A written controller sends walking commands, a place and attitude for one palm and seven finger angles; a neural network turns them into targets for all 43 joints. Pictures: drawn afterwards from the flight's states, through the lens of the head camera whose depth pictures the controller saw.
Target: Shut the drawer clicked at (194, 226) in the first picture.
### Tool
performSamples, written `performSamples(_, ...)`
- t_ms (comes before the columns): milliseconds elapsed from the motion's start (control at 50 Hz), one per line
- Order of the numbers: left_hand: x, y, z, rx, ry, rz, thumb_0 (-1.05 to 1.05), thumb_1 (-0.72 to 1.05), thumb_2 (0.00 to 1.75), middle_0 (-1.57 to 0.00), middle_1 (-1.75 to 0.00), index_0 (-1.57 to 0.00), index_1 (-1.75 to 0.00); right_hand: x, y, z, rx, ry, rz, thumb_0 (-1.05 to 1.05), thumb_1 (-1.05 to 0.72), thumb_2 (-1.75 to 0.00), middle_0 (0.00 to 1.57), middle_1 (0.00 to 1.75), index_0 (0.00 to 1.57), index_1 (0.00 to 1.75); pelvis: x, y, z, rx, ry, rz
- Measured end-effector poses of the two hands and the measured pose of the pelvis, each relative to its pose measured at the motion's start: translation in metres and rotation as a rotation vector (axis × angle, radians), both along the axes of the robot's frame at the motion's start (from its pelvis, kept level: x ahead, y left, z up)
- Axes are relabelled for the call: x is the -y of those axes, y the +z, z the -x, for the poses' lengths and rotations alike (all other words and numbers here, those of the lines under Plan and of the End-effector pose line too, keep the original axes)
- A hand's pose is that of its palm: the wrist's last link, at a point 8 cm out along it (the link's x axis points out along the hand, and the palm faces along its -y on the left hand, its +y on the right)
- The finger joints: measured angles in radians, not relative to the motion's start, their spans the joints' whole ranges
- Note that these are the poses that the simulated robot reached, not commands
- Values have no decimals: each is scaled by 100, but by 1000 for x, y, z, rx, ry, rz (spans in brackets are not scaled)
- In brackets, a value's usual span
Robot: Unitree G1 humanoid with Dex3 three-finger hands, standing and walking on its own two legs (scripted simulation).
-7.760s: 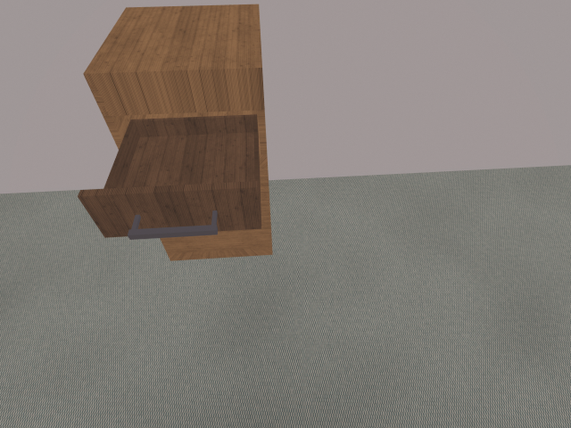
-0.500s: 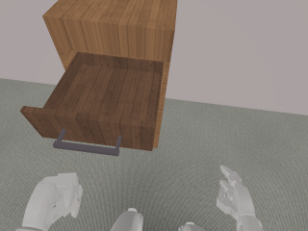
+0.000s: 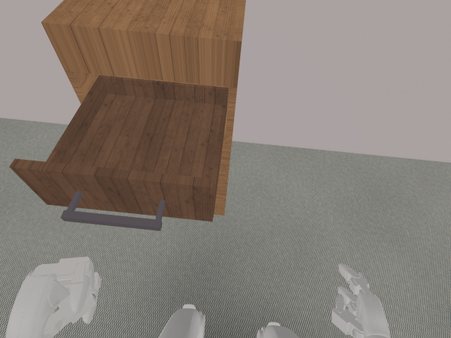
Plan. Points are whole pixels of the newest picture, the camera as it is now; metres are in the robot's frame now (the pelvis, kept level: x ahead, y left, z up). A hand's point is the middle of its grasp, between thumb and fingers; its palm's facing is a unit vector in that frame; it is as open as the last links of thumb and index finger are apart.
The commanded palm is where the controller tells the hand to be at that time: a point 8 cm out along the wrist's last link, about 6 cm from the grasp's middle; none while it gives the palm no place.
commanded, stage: bring the fist close to the handle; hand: left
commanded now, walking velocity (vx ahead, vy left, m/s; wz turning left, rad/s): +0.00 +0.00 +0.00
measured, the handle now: (115, 211) +0.35 +0.25 -0.04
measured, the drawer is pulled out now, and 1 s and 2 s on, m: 0.30 0.30 0.29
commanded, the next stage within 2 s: push the drawer shut in 1.48 s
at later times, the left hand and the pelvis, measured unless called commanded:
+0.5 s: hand (103, 279) +0.21 +0.21 +0.02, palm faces -0.02 -1.00 -0.07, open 3.2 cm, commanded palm +0.18 +0.27 +0.02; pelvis -0.01 -0.02 -0.02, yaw -1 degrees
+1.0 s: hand (118, 265) +0.25 +0.21 -0.04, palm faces -0.05 -1.00 -0.04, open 3.2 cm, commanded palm +0.24 +0.26 -0.03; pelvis -0.02 +0.00 -0.06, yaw -2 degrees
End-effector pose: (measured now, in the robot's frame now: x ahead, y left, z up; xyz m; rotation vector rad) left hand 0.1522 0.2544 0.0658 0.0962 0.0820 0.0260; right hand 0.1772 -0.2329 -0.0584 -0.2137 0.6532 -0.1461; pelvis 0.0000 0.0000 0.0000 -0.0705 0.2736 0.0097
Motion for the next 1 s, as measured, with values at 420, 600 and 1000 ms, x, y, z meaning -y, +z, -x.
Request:
performSamples(420,-6,-43,-28,-6,-39,27,1,90,90,-140,-160,-140,-160,26,-28,-1,-8,2,31,1,-90,-90,20,30,20,30,22,-21,6,-44,-3,3)
performSamples(600,-15,-56,-41,-11,-41,40,1,90,90,-140,-160,-140,-160,29,-42,14,-60,-33,33,1,-90,-90,20,30,20,30,16,-29,6,-73,-15,3)
performSamples(1000,-13,-104,-76,8,-77,61,1,90,90,-140,-160,-140,-160,5,-76,18,-125,31,57,1,-90,-90,20,30,20,30,-3,-61,17,-156,-27,17)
